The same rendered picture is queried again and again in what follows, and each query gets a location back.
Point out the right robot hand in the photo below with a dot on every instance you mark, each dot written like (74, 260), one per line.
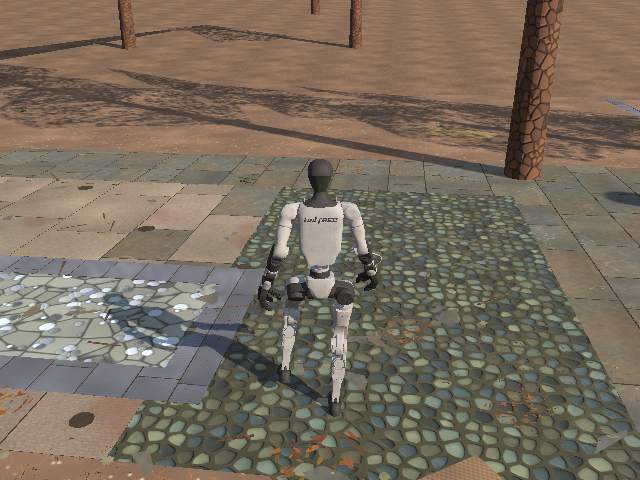
(364, 277)

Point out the left robot forearm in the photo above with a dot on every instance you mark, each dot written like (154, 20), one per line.
(271, 270)

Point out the left robot hand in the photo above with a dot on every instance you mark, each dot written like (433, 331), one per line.
(263, 296)

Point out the robot right upper arm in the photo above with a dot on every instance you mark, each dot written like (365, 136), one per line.
(352, 213)

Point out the robot left shin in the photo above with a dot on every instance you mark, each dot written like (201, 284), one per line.
(287, 340)

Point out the right robot forearm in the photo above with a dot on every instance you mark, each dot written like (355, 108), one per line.
(368, 262)

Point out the robot left upper arm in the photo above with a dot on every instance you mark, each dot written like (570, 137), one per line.
(287, 213)

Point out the right robot foot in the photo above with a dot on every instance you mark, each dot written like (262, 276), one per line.
(334, 408)

